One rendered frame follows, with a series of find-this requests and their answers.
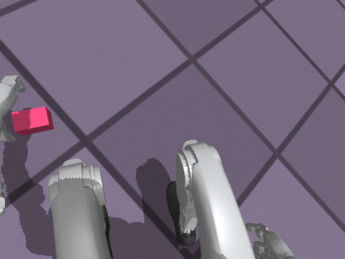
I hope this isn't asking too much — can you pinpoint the small box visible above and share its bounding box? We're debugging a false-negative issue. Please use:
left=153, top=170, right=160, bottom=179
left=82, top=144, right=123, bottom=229
left=11, top=107, right=54, bottom=135

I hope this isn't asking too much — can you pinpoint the right robot hand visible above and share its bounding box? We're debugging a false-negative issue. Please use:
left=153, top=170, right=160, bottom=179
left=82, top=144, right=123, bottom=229
left=245, top=223, right=294, bottom=259

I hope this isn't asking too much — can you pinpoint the right robot foot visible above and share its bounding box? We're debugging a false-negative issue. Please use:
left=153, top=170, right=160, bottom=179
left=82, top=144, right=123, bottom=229
left=166, top=181, right=196, bottom=247

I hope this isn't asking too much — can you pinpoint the left robot hand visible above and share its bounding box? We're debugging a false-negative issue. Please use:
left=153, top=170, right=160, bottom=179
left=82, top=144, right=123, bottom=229
left=0, top=75, right=26, bottom=142

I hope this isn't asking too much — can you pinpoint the left robot foot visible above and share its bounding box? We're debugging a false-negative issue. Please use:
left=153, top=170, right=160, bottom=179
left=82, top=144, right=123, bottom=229
left=102, top=205, right=113, bottom=259

